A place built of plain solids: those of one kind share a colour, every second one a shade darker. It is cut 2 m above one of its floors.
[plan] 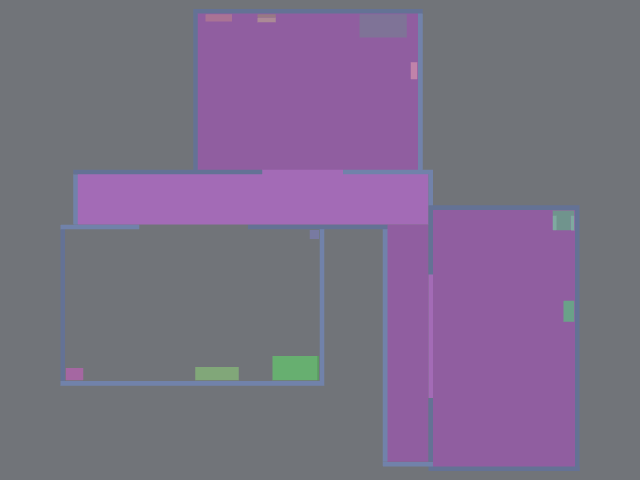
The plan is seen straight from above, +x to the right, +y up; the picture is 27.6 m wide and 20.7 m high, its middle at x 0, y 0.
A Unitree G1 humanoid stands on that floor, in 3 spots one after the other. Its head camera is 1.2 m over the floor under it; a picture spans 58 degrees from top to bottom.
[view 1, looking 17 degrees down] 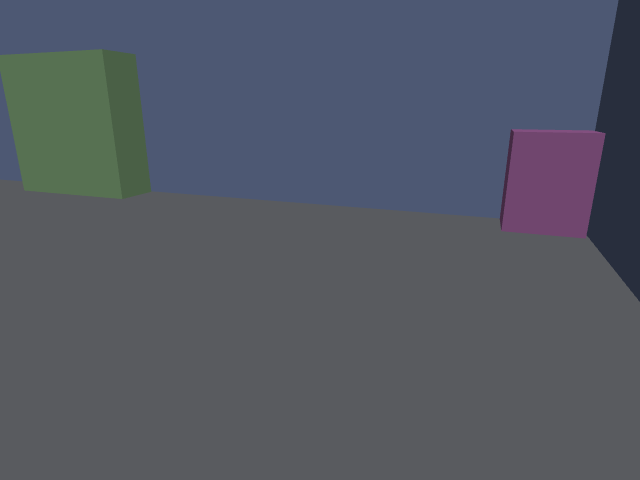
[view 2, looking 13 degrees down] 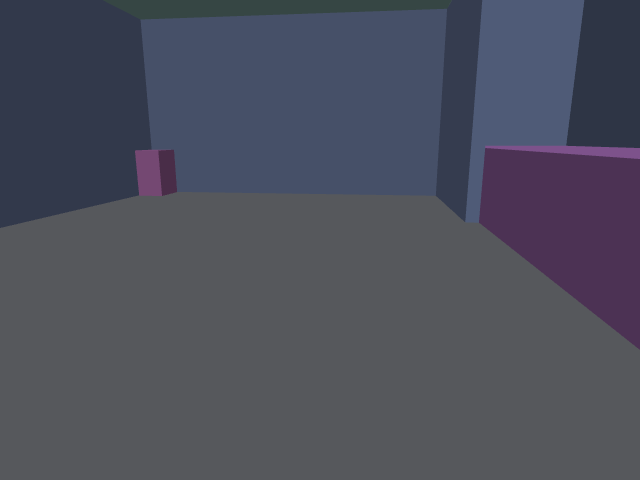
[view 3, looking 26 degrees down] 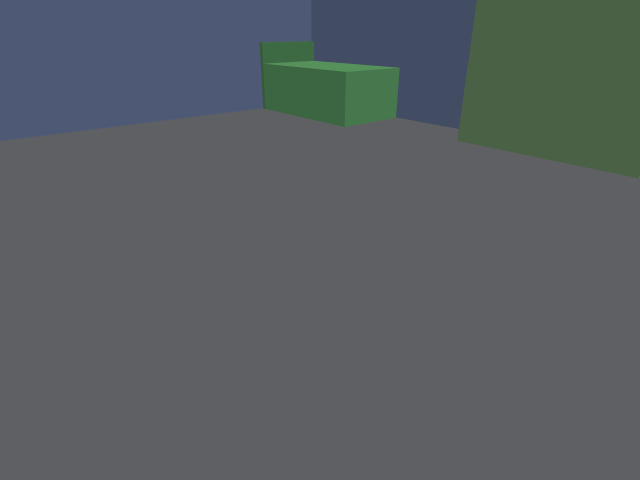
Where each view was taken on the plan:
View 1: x -9.93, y -0.91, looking -70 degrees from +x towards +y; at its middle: ground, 4.10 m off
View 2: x -1.21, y -0.91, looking -173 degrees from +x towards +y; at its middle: ground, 5.33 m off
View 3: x -6.40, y -0.91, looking -40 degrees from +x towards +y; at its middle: ground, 2.74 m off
